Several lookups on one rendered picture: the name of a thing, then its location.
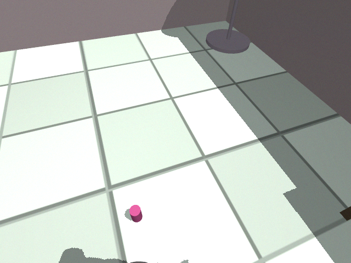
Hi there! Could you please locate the can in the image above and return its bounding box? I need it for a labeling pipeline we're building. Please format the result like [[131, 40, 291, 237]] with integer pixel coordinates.
[[129, 205, 143, 222]]

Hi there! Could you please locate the coat stand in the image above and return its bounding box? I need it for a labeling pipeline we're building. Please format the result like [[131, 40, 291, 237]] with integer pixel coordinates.
[[206, 0, 250, 54]]

